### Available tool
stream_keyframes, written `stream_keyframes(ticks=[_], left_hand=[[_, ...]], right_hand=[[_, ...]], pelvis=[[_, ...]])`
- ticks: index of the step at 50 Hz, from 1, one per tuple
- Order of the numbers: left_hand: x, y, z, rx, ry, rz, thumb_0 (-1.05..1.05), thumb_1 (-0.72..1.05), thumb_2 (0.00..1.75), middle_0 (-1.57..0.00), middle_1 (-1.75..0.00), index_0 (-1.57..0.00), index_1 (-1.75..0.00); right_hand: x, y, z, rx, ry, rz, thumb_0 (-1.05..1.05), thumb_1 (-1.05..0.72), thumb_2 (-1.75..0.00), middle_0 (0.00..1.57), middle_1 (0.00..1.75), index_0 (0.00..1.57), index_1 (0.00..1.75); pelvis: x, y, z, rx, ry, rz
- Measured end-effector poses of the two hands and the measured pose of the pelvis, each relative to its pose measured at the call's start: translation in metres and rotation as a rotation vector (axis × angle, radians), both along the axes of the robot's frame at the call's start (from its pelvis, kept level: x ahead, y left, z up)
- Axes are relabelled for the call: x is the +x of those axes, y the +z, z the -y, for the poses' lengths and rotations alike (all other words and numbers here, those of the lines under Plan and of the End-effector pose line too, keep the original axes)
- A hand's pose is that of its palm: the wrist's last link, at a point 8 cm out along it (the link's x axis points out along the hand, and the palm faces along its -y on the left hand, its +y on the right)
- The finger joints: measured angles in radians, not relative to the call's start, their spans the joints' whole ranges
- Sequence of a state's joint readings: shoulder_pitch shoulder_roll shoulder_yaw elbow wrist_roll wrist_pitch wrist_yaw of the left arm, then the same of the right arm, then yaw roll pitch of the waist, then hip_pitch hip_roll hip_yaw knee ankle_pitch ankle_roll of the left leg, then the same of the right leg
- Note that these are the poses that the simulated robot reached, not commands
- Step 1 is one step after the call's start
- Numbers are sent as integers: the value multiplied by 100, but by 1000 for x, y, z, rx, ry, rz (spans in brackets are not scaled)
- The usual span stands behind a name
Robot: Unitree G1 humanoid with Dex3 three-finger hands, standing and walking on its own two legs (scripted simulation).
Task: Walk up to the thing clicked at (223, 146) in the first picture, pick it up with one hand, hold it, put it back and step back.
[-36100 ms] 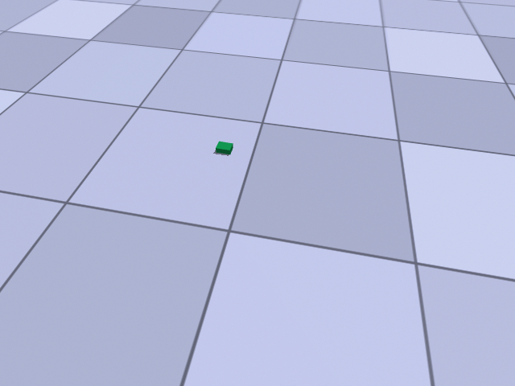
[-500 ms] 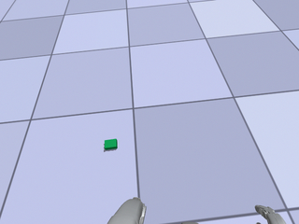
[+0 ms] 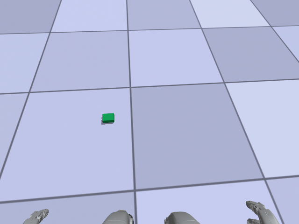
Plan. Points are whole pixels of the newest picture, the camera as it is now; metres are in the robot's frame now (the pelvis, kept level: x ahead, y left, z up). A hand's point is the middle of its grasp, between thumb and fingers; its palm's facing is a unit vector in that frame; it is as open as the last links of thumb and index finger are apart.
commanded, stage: step back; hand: left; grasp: from above
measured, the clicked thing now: (108, 118) +0.85 +0.31 -0.74
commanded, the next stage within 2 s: stand in 1.26 s
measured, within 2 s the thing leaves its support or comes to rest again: neither
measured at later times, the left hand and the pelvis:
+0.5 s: hand out of the picture -0.07 +0.28 -0.14, palm faces +0.06 -0.92 -0.40, open 7.4 cm; pelvis -0.12 +0.00 +0.00, yaw +3 degrees
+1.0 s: hand out of the picture -0.02 +0.28 -0.15, palm faces +0.02 -0.93 -0.36, open 7.4 cm; pelvis -0.09 +0.01 +0.00, yaw +1 degrees
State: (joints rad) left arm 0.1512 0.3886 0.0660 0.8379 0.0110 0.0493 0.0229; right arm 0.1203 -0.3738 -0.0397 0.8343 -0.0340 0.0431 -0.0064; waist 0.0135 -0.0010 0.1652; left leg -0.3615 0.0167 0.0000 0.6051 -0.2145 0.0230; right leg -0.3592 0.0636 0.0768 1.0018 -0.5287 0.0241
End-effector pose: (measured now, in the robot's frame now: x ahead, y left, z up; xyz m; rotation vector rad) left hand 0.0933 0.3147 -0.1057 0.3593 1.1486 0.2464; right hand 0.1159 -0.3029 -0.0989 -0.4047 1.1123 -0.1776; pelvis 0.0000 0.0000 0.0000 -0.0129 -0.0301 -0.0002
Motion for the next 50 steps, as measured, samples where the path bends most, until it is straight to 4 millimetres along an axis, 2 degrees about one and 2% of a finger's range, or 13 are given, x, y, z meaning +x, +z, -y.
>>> stream_keyframes(ticks=[5, 8, 11, 18, 21, 24, 29, 34, 38, 44, 50], left_hand=[[-57, -4, 12, 27, -12, -49, 1, 90, 90, -20, -30, -20, -30], [-94, 4, 18, 24, 3, -63, 1, 90, 90, -20, -30, -20, -30], [-122, 13, 17, 37, 23, -75, 1, 90, 90, -20, -30, -20, -30], [-152, 16, -1, 47, 54, 5, 1, 90, 90, -20, -30, -20, -30], [-165, 9, -10, 32, 65, 5, 1, 90, 90, -20, -30, -20, -30], [-175, 6, -10, 4, 71, -30, 1, 90, 90, -20, -30, -20, -30], [-181, 1, -2, -23, 52, -54, 1, 90, 90, -20, -30, -20, -30], [-180, -2, 13, -35, 52, -36, 1, 90, 90, -20, -30, -20, -30], [-176, 0, 15, -50, 66, -15, 1, 90, 90, -20, -30, -20, -30], [-156, -7, 0, -60, 62, -39, 1, 90, 90, -20, -30, -20, -30], [-125, -6, -5, -40, 38, -47, 1, 90, 90, -20, -30, -20, -30]], right_hand=[[-23, -16, 14, 30, -7, 53, 0, -90, -90, 20, 30, 21, 30], [-49, -17, 16, 44, -31, 25, 0, -91, -90, 20, 30, 21, 30], [-78, -16, 17, 54, -40, 2, 0, -91, -90, 20, 30, 20, 30], [-150, -23, 18, 24, -10, -131, 0, -91, -90, 20, 30, 20, 30], [-172, -21, 11, 15, -20, -150, 1, -91, -90, 20, 30, 20, 30], [-187, -13, 5, 24, -32, -136, 1, -91, -90, 20, 30, 20, 30], [-190, -9, 5, 36, -44, -96, 1, -91, -90, 20, 30, 21, 30], [-175, -13, 10, 41, -45, -80, 1, -91, -90, 20, 30, 21, 30], [-160, -10, 8, 31, -18, -74, 1, -91, -90, 20, 30, 20, 30], [-148, -8, -3, 11, -25, -71, 0, -91, -90, 20, 30, 20, 30], [-131, -8, -10, 32, -42, -75, 0, -91, -90, 20, 30, 21, 30]], pelvis=[[-43, -11, 11, -20, -25, 14], [-62, -5, 15, 10, -30, 17], [-78, 1, 15, 37, -21, 13], [-109, -2, 8, 28, 53, 5], [-119, -4, 2, 50, 59, 19], [-123, 2, 0, 38, 57, 16], [-125, 3, 7, 30, 32, 18], [-123, 1, 11, -4, 33, 23], [-118, 4, 5, 2, 43, 12], [-104, 2, -10, 21, 40, -3], [-86, 4, -7, 15, 24, -8]])
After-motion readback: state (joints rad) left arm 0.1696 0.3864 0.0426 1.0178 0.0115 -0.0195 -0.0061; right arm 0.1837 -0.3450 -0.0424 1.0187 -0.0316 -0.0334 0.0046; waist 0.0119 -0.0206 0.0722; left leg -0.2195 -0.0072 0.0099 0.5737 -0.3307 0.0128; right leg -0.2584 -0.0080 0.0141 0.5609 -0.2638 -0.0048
